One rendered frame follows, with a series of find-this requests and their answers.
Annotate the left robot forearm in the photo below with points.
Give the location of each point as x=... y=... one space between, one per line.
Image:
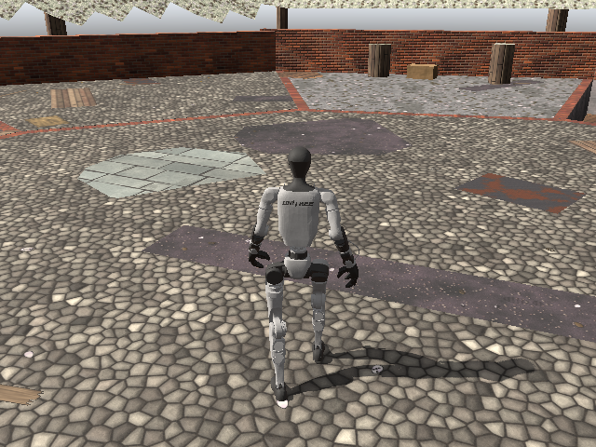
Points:
x=256 y=242

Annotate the robot right upper arm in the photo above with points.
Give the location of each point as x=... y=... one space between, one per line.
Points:
x=328 y=197

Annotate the robot left upper arm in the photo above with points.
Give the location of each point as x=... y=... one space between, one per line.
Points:
x=269 y=196

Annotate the right robot hand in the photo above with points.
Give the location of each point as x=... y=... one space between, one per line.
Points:
x=353 y=274

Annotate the right robot forearm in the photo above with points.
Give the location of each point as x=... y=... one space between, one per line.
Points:
x=345 y=251

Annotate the robot torso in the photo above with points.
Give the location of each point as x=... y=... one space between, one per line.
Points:
x=298 y=225

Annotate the left robot hand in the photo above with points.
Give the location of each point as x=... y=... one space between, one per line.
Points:
x=260 y=254

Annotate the right robot shin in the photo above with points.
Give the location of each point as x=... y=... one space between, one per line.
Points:
x=318 y=322

